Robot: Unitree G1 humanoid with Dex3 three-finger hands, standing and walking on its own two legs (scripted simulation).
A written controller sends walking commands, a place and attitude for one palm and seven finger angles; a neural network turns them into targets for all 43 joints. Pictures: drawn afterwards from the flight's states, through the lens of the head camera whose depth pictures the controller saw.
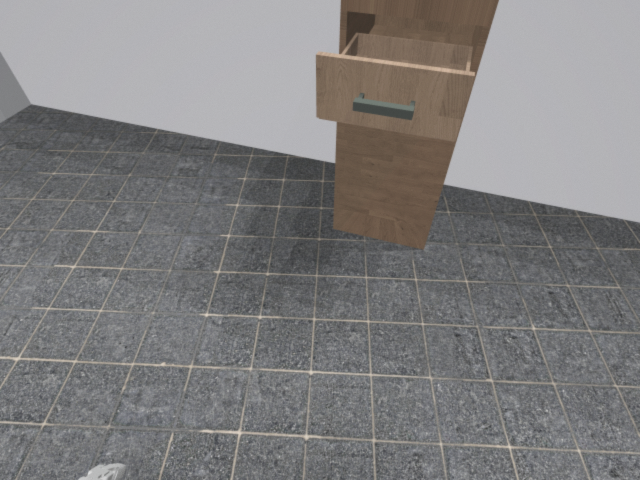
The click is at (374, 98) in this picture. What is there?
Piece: drawer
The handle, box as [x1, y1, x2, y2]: [353, 93, 414, 119]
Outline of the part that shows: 353,101 353,110 411,119 414,108 414,101 411,101 410,105 408,106 369,100 363,98 363,93 360,93 358,97 355,97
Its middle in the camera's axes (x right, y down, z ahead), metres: +0.15 -0.31 +0.90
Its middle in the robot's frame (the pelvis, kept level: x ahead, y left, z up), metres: +0.89 -0.10 +0.03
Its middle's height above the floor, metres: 0.80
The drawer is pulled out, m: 0.29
